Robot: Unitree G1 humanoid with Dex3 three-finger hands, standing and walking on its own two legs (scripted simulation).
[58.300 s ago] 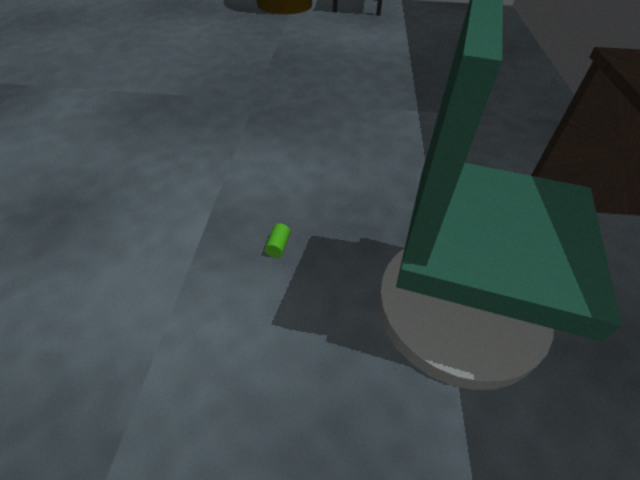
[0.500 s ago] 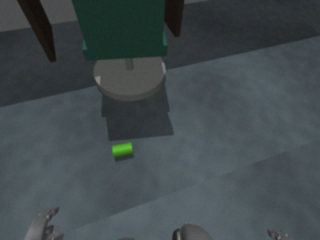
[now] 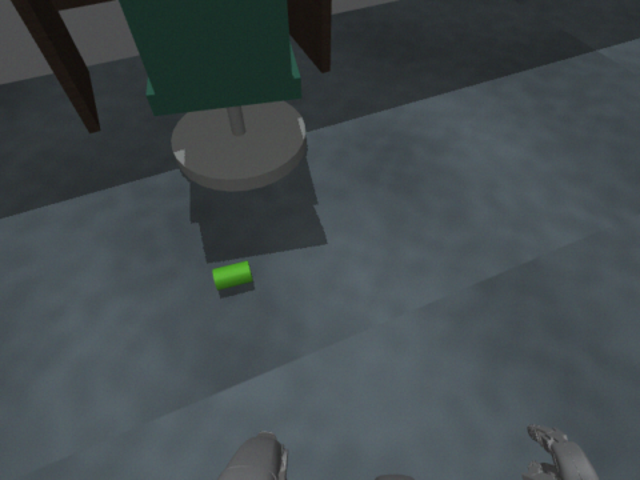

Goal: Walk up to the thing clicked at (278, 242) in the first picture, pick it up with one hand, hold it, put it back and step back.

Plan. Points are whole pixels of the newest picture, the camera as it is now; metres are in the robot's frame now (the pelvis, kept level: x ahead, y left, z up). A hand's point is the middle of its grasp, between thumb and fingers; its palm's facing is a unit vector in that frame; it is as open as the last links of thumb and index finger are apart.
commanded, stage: step back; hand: left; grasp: from above
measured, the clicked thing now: (232, 275) +0.81 +0.32 -0.71
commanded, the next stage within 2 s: stand in 1.80 s
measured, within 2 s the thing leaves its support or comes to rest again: neither
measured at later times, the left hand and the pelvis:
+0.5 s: hand out of the picture -0.07 +0.26 -0.14, palm faces +0.06 -0.92 -0.38, open 7.4 cm; pelvis -0.17 -0.02 +0.01, yaw +3 degrees
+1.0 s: hand out of the picture -0.28 +0.25 -0.13, palm faces +0.15 -0.89 -0.42, open 7.4 cm; pelvis -0.31 -0.04 +0.01, yaw +8 degrees
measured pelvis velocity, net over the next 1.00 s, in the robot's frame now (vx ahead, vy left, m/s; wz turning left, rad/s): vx -0.31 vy -0.04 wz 0.13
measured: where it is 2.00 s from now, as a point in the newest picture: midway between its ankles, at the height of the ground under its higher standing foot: outside the picture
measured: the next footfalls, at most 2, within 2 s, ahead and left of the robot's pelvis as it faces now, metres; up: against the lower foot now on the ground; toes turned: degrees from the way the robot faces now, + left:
left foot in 0.24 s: -0.07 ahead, +0.11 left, +0.00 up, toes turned +4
right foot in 0.60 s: -0.23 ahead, -0.16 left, +0.00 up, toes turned +6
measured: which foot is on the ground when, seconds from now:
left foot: up 0.00-0.22, down 0.24-0.62, up 0.64-0.90, down 0.92-1.00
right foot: down 0.00-0.26, up 0.28-0.58, down 0.60-1.00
